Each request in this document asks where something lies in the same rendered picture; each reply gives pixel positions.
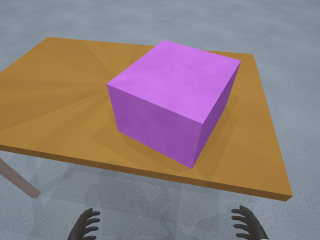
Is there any carton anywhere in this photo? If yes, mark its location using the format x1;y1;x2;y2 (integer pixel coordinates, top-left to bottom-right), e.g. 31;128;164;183
106;40;241;169

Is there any robot right hand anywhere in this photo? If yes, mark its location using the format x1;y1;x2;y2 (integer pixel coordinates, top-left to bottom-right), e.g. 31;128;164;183
231;205;269;240

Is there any table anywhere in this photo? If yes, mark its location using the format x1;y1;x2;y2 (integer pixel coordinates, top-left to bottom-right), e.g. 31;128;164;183
0;37;293;202

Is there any robot left hand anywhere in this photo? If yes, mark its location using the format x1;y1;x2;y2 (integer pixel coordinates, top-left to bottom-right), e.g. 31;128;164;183
67;208;100;240

